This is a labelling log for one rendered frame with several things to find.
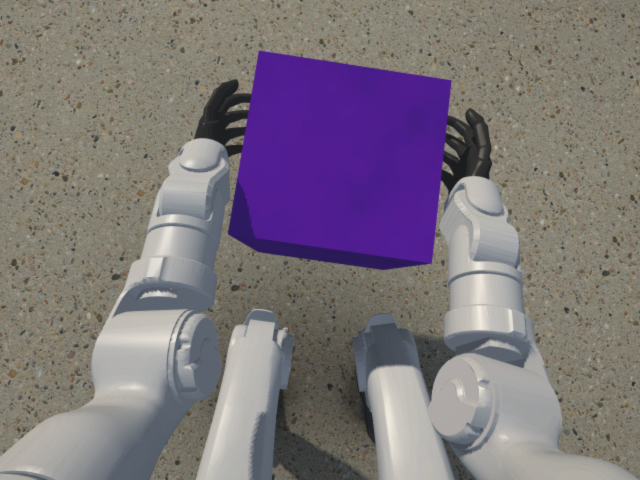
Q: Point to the left robot hand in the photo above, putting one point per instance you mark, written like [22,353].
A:
[216,118]

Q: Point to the left robot thigh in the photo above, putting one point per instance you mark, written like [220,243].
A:
[240,443]

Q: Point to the right robot hand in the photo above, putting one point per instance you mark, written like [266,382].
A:
[474,155]

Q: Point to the right robot shin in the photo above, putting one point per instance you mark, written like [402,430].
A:
[385,318]

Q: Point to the robot right upper arm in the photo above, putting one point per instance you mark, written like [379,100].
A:
[504,423]

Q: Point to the robot right forearm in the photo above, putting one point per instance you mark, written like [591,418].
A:
[486,308]

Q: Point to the robot left upper arm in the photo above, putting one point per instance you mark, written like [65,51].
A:
[149,368]

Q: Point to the carton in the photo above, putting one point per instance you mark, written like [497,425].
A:
[341,163]

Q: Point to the robot left forearm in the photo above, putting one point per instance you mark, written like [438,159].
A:
[176,269]

